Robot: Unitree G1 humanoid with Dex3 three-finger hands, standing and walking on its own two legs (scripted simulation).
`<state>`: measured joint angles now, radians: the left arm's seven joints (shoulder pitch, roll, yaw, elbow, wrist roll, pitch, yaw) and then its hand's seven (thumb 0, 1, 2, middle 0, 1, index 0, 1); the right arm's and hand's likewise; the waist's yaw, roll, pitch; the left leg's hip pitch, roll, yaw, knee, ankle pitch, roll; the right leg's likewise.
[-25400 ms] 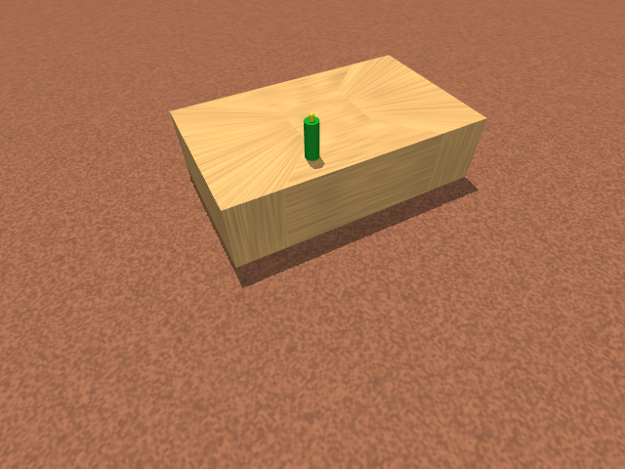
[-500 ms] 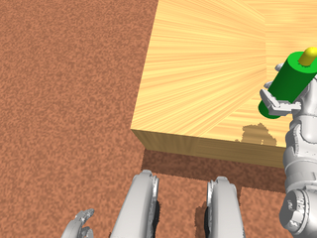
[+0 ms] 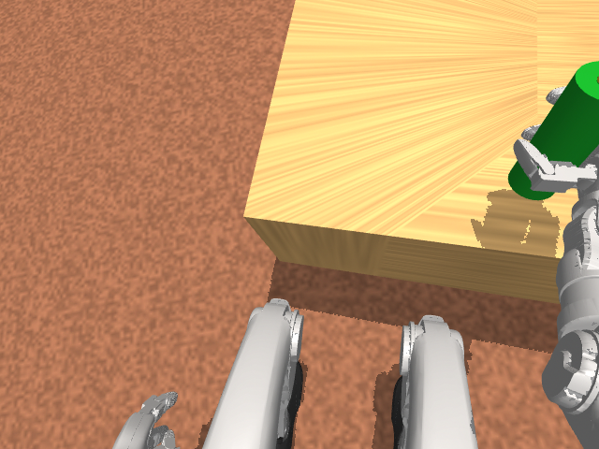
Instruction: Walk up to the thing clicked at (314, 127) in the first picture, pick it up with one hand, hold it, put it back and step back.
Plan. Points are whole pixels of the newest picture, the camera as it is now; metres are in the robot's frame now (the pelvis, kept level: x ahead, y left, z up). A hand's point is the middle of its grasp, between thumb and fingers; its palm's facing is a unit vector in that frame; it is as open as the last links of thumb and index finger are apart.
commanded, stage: lower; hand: right
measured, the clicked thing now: (572, 130) +0.51 -0.24 +0.02
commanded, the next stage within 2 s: loosen in 0.62 s
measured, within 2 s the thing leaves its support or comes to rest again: rests again in 1.98 s
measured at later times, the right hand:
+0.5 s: hand (531, 162) +0.51 -0.24 -0.07, palm faces +0.21 +0.98 -0.03, open 8.7 cm
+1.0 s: hand (534, 161) +0.52 -0.24 -0.07, palm faces +0.22 +0.97 -0.03, open 9.1 cm
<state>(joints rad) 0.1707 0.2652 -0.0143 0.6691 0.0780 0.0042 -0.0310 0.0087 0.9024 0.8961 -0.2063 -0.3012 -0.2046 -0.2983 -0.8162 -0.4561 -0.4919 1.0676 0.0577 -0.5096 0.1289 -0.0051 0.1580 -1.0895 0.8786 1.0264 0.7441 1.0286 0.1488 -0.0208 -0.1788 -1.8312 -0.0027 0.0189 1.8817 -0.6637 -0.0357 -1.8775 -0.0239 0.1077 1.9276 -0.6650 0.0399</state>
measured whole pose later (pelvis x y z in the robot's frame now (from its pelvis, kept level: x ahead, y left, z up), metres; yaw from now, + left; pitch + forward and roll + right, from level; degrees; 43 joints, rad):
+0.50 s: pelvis -0.01 +0.00 -0.06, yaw +1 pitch +35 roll +5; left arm 0.17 0.28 -0.01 0.69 0.08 0.03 -0.04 0.01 0.91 0.89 -0.21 -0.30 -0.21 -0.30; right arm -0.88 -0.50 -0.52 1.06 0.03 -0.48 0.13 -0.01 0.16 -1.09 0.88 1.03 0.74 1.03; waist 0.17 -0.01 -0.14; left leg -2.01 -0.01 0.01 2.07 -0.68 -0.04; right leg -2.06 -0.01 0.12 2.12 -0.68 0.04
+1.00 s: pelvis -0.01 +0.00 -0.08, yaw +0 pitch +35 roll +4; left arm 0.18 0.29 -0.02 0.69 0.08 0.04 -0.03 0.01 0.94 0.86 -0.21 -0.30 -0.22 -0.29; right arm -0.92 -0.54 -0.52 1.08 0.04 -0.46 0.14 0.02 0.22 -0.87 0.95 0.93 0.83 0.93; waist 0.16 -0.01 -0.13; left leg -2.07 -0.01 0.01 2.14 -0.68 -0.04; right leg -2.12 -0.01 0.12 2.17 -0.68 0.05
